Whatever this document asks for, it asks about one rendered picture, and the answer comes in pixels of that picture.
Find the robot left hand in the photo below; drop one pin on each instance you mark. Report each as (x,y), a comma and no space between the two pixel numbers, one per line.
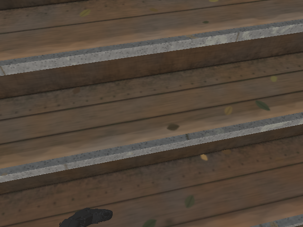
(86,217)

